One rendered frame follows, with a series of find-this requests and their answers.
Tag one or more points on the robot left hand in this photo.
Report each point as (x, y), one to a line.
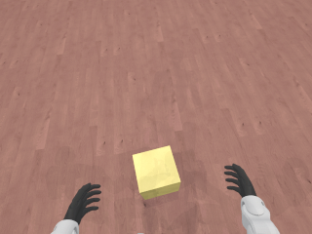
(77, 209)

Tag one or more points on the carton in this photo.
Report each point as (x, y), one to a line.
(156, 172)

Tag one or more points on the left robot forearm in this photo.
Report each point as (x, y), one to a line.
(66, 226)

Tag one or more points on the robot right hand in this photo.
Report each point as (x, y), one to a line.
(245, 186)

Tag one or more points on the right robot forearm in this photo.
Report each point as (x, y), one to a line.
(256, 217)

